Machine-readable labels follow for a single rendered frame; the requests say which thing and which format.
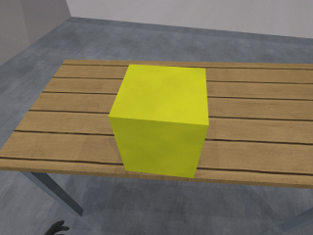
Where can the robot left hand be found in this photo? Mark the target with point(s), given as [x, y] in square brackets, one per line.
[57, 227]

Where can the table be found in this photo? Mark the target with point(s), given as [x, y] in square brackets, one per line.
[260, 128]

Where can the carton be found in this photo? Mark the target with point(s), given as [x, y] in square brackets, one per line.
[159, 119]

